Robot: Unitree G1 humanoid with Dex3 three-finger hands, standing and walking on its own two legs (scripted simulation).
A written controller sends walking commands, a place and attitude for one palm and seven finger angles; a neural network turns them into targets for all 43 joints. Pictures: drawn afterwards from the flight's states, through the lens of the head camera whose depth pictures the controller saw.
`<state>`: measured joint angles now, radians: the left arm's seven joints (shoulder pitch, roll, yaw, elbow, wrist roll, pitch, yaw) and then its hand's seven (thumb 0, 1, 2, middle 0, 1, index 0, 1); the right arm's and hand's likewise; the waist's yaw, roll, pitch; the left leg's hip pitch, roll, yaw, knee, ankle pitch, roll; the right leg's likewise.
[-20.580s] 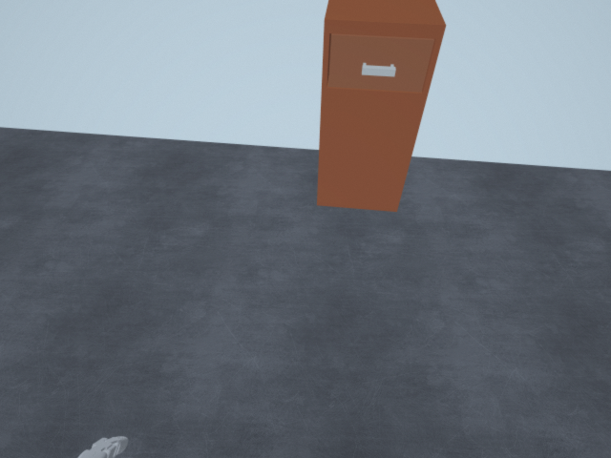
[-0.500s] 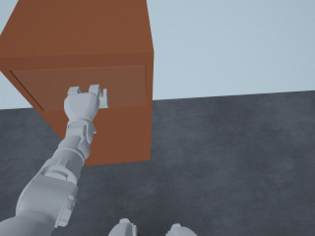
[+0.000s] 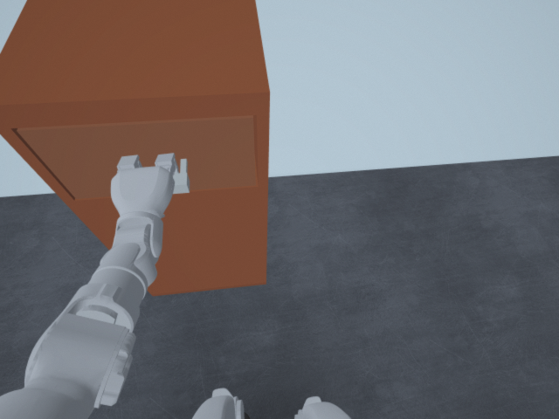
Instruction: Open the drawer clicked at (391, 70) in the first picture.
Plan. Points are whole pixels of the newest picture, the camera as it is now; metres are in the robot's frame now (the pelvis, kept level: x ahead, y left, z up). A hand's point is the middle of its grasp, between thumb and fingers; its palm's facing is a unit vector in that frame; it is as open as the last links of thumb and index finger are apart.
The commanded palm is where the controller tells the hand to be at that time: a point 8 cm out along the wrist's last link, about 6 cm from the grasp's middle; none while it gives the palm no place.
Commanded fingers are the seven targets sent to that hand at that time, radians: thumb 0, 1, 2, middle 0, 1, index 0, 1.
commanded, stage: pull the drawer open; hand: left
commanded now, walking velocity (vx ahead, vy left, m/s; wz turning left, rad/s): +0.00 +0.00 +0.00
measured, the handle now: (154, 175) +0.51 +0.18 -0.01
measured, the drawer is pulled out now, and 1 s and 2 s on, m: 0.00 0.10 0.21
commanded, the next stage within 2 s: none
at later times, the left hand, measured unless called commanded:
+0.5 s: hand (154, 228) +0.42 +0.17 -0.03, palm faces -0.03 -0.07 -1.00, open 5.7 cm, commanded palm +0.38 +0.18 +0.03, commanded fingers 0.00 0.90 0.90 -0.40 -1.35 -0.40 -1.35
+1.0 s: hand (151, 265) +0.36 +0.17 -0.03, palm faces -0.02 -0.07 -1.00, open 5.6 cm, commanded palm +0.32 +0.18 +0.03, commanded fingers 0.00 0.90 0.90 -0.40 -1.35 -0.40 -1.35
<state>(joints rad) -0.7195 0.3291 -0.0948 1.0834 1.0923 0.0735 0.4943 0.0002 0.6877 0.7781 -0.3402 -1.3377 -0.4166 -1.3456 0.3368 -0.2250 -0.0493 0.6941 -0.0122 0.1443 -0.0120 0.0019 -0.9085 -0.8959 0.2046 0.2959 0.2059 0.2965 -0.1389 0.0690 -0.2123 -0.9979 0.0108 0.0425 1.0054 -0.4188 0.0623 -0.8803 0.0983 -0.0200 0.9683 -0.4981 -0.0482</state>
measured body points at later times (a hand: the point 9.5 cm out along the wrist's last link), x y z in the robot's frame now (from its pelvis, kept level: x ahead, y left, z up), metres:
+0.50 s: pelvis +0.02 +0.00 +0.01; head +0.10 +0.00 +0.46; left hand +0.41 +0.17 +0.03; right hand +0.09 -0.26 -0.12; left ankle +0.02 +0.08 -0.67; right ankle -0.03 -0.10 -0.67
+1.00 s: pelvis +0.02 -0.01 +0.01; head +0.08 -0.02 +0.46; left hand +0.35 +0.17 +0.03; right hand +0.14 -0.26 -0.11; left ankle +0.02 +0.08 -0.67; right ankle -0.03 -0.10 -0.67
